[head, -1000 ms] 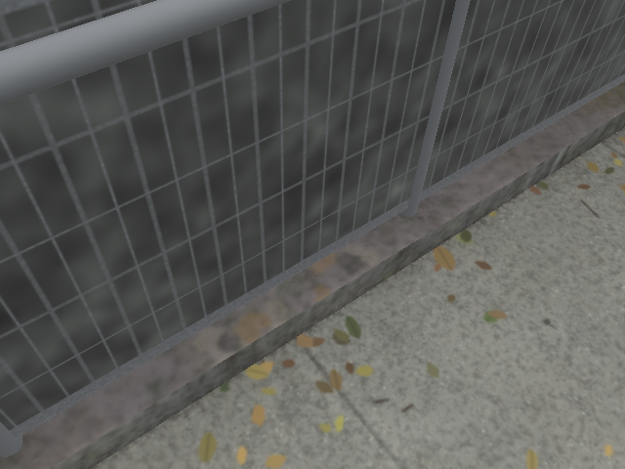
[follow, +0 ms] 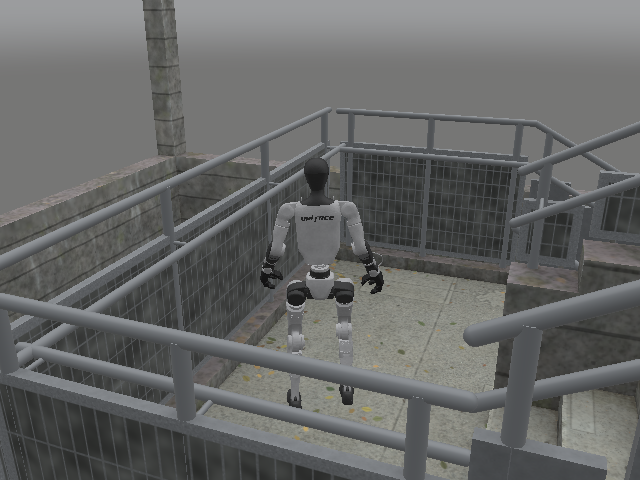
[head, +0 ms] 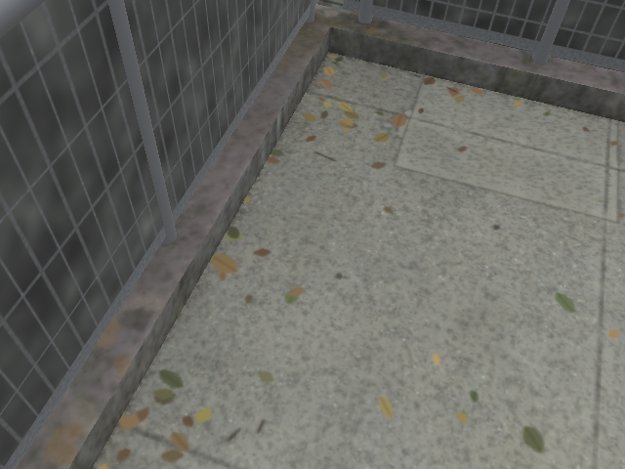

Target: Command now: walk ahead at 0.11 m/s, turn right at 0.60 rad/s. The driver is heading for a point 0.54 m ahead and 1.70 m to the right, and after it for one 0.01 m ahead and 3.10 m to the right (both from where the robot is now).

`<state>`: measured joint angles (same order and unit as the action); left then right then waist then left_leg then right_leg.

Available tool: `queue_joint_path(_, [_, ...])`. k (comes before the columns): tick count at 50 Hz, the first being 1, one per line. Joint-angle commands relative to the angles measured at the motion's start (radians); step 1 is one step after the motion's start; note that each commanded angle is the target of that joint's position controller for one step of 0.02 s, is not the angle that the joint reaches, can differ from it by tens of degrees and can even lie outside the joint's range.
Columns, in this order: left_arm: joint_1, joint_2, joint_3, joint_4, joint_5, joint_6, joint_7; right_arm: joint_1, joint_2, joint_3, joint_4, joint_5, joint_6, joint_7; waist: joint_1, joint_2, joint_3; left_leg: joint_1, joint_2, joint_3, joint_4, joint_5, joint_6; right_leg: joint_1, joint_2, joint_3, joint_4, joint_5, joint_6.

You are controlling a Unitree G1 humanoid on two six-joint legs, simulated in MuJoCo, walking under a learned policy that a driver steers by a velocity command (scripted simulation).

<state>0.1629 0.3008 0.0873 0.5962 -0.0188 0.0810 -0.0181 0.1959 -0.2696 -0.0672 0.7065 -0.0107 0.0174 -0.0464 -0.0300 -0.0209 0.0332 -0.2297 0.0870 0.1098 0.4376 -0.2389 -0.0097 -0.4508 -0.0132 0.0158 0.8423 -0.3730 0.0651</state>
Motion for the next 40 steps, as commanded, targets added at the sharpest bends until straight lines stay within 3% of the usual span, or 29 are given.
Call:
queue_joint_path(1, [-0.092, 0.074, 0.009, -0.111, 0.003, -0.019, -0.011, 0.049, -0.23, -0.062, -0.043, 0.032, -0.019, 0.014, -0.048, 0.234, -0.091, 0.113, 0.239, -0.162, -0.15, 0.046, 0.195, 0.021, 0.024, -0.084, -0.145, -0.011, -0.045])
queue_joint_path(3, [0.003, 0.082, 0.019, -0.08, -0.005, -0.026, -0.011, 0.017, -0.237, -0.067, -0.03, 0.049, -0.028, 0.034, 0.01, 0.229, -0.079, 0.049, 0.236, -0.146, -0.127, -0.068, 0.162, 0.15, 0.027, -0.108, -0.31, 0.063, -0.102])
queue_joint_path(4, [0.089, 0.102, 0.033, -0.038, 0.0, -0.038, -0.007, 0.002, -0.219, -0.062, -0.033, 0.035, -0.034, 0.037, 0.048, 0.211, -0.09, -0.015, 0.205, -0.101, -0.07, -0.079, 0.134, 0.276, 0.054, -0.127, -0.373, 0.08, -0.123])
queue_joint_path(5, [0.205, 0.131, 0.053, 0.009, -0.004, -0.046, 0.001, 0.005, -0.161, -0.047, -0.03, 0.024, -0.039, 0.041, 0.089, 0.128, -0.129, -0.131, 0.155, -0.026, 0.088, -0.108, 0.084, 0.463, 0.05, -0.077, -0.415, 0.075, -0.155])
queue_joint_path(6, [0.298, 0.227, 0.079, 0.013, -0.005, -0.051, 0.011, -0.06, -0.094, -0.02, -0.081, -0.025, -0.047, 0.053, 0.127, -0.174, -0.134, -0.429, 0.033, 0.074, 0.503, -0.288, -0.01, 0.646, -0.172, 0.268, -0.477, 0.175, -0.232])
queue_joint_path(7, [0.279, 0.299, 0.076, -0.029, 0.017, -0.081, 0.004, -0.121, -0.099, -0.021, -0.152, -0.017, -0.079, 0.046, 0.126, -0.309, -0.134, -0.712, -0.085, -0.077, 0.707, -0.395, -0.042, 0.649, -0.333, 0.661, -0.563, 0.052, -0.427])
queue_joint_path(8, [0.256, 0.22, 0.057, -0.039, 0.016, -0.112, -0.003, -0.162, -0.159, -0.033, -0.149, 0.009, -0.099, 0.049, 0.144, -0.213, -0.103, -0.756, -0.04, -0.174, 0.784, -0.341, -0.028, 0.622, -0.344, 0.655, -0.617, -0.035, -0.446])
queue_joint_path(9, [0.216, 0.162, 0.033, -0.035, 0.004, -0.124, -0.001, -0.165, -0.179, -0.04, -0.141, 0.029, -0.109, 0.056, 0.099, -0.145, -0.035, -0.77, -0.01, -0.181, 0.758, -0.233, -0.005, 0.576, -0.312, 0.57, -0.614, -0.035, -0.397])
queue_joint_path(10, [0.192, 0.127, 0.02, -0.039, -0.003, -0.13, 0.002, -0.14, -0.172, -0.041, -0.111, 0.022, -0.112, 0.055, 0.08, -0.06, -0.01, -0.726, 0.013, -0.178, 0.715, -0.14, -0.002, 0.527, -0.266, 0.492, -0.613, -0.01, -0.357])
queue_joint_path(12, [0.152, 0.123, 0.008, -0.044, 0.012, -0.128, 0.013, -0.128, -0.162, -0.036, -0.102, -0.004, -0.116, 0.056, 0.055, -0.09, 0.011, -0.632, 0.01, -0.162, 0.621, -0.001, -0.027, 0.441, -0.193, 0.393, -0.641, 0.113, -0.331])
queue_joint_path(14, [0.159, 0.135, 0.008, -0.035, 0.021, -0.127, 0.029, -0.138, -0.145, -0.029, -0.095, -0.002, -0.123, 0.062, 0.052, -0.08, -0.005, -0.575, -0.019, -0.139, 0.54, 0.099, -0.046, 0.406, -0.159, 0.336, -0.645, 0.231, -0.32])
queue_joint_path(17, [0.203, 0.155, 0.016, -0.003, 0.006, -0.134, 0.035, -0.194, -0.11, -0.014, -0.095, 0.008, -0.125, 0.064, 0.072, -0.09, 0.015, -0.489, -0.052, -0.14, 0.324, 0.203, -0.051, 0.348, -0.127, 0.288, -0.635, 0.279, -0.289])
queue_joint_path(18, [0.222, 0.163, 0.018, 0.006, 0.003, -0.134, 0.036, -0.219, -0.114, -0.013, -0.099, 0.014, -0.128, 0.065, 0.083, -0.097, 0.023, -0.458, -0.063, -0.142, 0.263, 0.221, -0.052, 0.336, -0.123, 0.288, -0.63, 0.279, -0.28])
queue_joint_path(20, [0.257, 0.16, 0.017, 0.037, -0.012, -0.133, 0.034, -0.283, -0.093, -0.003, -0.12, 0.022, -0.135, 0.077, 0.104, -0.091, 0.043, -0.409, -0.084, -0.141, 0.177, 0.236, -0.044, 0.319, -0.135, 0.31, -0.62, 0.265, -0.283])
queue_joint_path(24, [0.263, 0.181, 0.024, 0.07, -0.016, -0.129, 0.033, -0.282, -0.14, -0.018, -0.129, 0.024, -0.144, 0.083, 0.09, -0.115, 0.051, -0.274, -0.104, -0.156, 0.07, 0.213, -0.023, 0.334, -0.153, 0.38, -0.57, 0.305, -0.257])
queue_joint_path(26, [0.25, 0.186, 0.027, 0.072, -0.008, -0.12, 0.032, -0.216, -0.17, -0.033, -0.116, 0.022, -0.153, 0.079, 0.059, -0.143, 0.006, -0.189, -0.12, -0.126, 0.045, 0.147, 0.005, 0.397, -0.151, 0.389, -0.488, 0.505, -0.241])
queue_joint_path(27, [0.242, 0.165, 0.02, 0.074, -0.006, -0.117, 0.032, -0.129, -0.187, -0.045, -0.095, 0.017, -0.157, 0.071, 0.013, -0.147, -0.054, -0.062, -0.129, -0.098, -0.004, 0.17, 0.033, 0.406, -0.116, 0.357, -0.391, 0.668, -0.219])
queue_joint_path(28, [0.234, 0.123, 0.006, 0.068, 0.007, -0.118, 0.03, -0.002, -0.218, -0.056, -0.075, 0.001, -0.159, 0.064, -0.043, -0.135, -0.175, 0.169, -0.053, -0.155, 0.025, 0.172, 0.09, 0.332, -0.066, 0.316, -0.206, 0.69, -0.184])
queue_joint_path(29, [0.319, 0.047, -0.014, 0.053, 0.014, -0.13, 0.032, 0.174, -0.309, -0.076, -0.045, -0.02, -0.152, 0.052, -0.05, 0.012, -0.36, 0.512, 0.167, -0.482, 0.043, 0.061, 0.214, 0.098, 0.03, 0.241, 0.108, 0.418, -0.115])
queue_joint_path(30, [0.388, 0.036, -0.02, 0.063, -0.023, -0.144, 0.038, 0.248, -0.296, -0.075, 0.014, -0.027, -0.141, 0.067, -0.033, 0.298, -0.41, 0.618, 0.321, -0.857, -0.106, -0.145, 0.297, -0.123, 0.119, 0.217, 0.336, -0.213, -0.073])
queue_joint_path(31, [0.327, 0.118, -0.005, 0.075, -0.038, -0.152, 0.039, 0.205, -0.216, -0.054, 0.01, 0.0, -0.137, 0.064, -0.036, 0.223, -0.263, 0.51, 0.305, -0.829, -0.156, -0.288, 0.269, -0.226, 0.055, 0.232, 0.423, -0.184, -0.068])
queue_joint_path(32, [0.24, 0.136, -0.003, 0.066, -0.038, -0.153, 0.037, 0.136, -0.164, -0.038, 0.003, 0.01, -0.13, 0.058, -0.038, 0.18, -0.146, 0.392, 0.262, -0.681, -0.177, -0.238, 0.244, -0.243, 0.014, 0.18, 0.424, -0.101, -0.069])
queue_joint_path(33, [0.166, 0.136, -0.003, 0.05, -0.021, -0.158, 0.038, 0.086, -0.152, -0.032, 0.0, 0.002, -0.12, 0.052, -0.027, 0.123, -0.065, 0.276, 0.216, -0.573, -0.2, -0.138, 0.229, -0.238, -0.015, 0.14, 0.384, -0.035, -0.071])
queue_joint_path(34, [0.131, 0.125, 0.0, 0.045, -0.008, -0.16, 0.037, 0.064, -0.136, -0.026, 0.004, -0.008, -0.12, 0.049, -0.011, 0.109, -0.024, 0.2, 0.184, -0.502, -0.223, -0.061, 0.221, -0.22, -0.04, 0.129, 0.337, 0.014, -0.075])
queue_joint_path(35, [0.133, 0.108, -0.001, 0.045, -0.006, -0.156, 0.034, 0.05, -0.132, -0.022, 0.006, -0.009, -0.121, 0.047, 0.012, 0.121, -0.018, 0.154, 0.162, -0.458, -0.244, -0.013, 0.218, -0.185, -0.057, 0.112, 0.307, 0.041, -0.076])
queue_joint_path(37, [0.124, 0.06, -0.012, 0.041, -0.001, -0.154, 0.026, 0.054, -0.133, -0.024, 0.016, -0.002, -0.125, 0.049, 0.03, 0.141, -0.013, 0.112, 0.153, -0.401, -0.272, 0.05, 0.233, -0.177, -0.078, 0.084, 0.219, 0.043, -0.073])
queue_joint_path(40, [0.04, 0.023, -0.034, 0.018, 0.006, -0.162, 0.019, 0.071, -0.198, -0.042, 0.034, 0.019, -0.12, 0.048, 0.021, 0.125, 0.019, 0.063, 0.153, -0.315, -0.318, 0.12, 0.236, -0.176, -0.102, 0.046, 0.045, 0.154, -0.058])
